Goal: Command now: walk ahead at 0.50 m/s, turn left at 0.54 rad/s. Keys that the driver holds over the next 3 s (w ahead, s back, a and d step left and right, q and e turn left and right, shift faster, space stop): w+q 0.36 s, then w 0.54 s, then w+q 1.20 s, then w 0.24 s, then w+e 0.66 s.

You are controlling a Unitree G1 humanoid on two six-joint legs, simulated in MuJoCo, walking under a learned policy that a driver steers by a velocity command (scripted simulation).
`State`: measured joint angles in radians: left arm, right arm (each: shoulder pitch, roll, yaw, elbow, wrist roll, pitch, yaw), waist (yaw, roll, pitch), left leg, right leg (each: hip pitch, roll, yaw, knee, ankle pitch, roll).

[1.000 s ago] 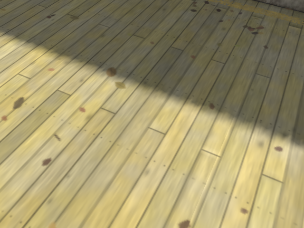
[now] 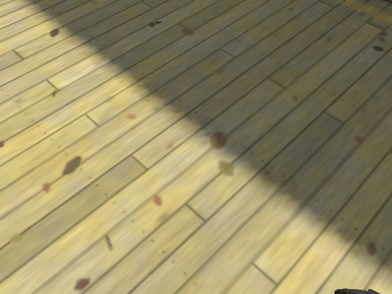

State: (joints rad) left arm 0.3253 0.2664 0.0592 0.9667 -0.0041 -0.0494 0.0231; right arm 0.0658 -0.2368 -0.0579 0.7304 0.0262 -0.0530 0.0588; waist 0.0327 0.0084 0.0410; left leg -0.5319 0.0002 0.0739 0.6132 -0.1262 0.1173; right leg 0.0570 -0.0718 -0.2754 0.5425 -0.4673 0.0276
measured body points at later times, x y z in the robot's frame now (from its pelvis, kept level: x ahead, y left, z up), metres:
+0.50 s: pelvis +0.30 -0.01 +0.01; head +0.33 +0.00 +0.46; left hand +0.45 +0.29 -0.07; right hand +0.41 -0.28 -0.11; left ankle +0.13 +0.08 -0.70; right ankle +0.44 -0.09 -0.72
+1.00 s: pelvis +0.55 +0.09 +0.01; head +0.58 +0.11 +0.46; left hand +0.43 +0.35 -0.12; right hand +0.86 -0.03 -0.05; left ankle +0.63 +0.23 -0.72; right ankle +0.44 -0.09 -0.71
